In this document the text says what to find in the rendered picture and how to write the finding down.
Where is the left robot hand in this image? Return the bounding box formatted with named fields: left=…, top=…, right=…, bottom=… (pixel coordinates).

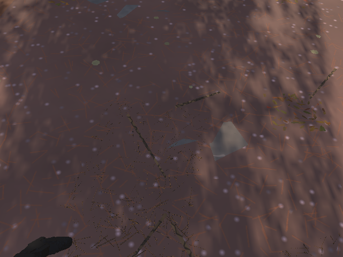
left=14, top=237, right=72, bottom=257

